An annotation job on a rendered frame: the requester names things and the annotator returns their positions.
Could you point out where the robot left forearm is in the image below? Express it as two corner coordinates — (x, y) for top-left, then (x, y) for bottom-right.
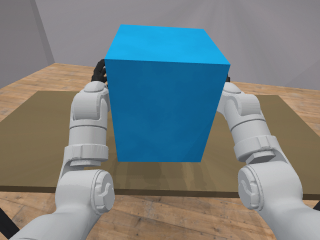
(55, 81), (111, 207)

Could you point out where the robot right forearm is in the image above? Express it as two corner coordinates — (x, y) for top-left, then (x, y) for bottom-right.
(216, 82), (303, 199)

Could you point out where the table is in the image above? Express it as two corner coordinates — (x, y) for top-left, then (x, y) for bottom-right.
(0, 90), (320, 240)

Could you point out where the right robot hand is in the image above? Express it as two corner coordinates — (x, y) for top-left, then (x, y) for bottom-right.
(225, 74), (230, 83)

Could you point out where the carton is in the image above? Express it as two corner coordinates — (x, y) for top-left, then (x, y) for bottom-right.
(104, 24), (231, 162)

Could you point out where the left robot hand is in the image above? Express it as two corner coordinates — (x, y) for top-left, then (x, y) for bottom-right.
(91, 59), (108, 88)

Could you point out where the left robot upper arm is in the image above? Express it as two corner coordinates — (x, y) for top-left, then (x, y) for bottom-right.
(9, 169), (115, 240)

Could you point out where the right robot upper arm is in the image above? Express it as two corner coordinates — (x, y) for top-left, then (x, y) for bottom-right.
(238, 160), (320, 240)

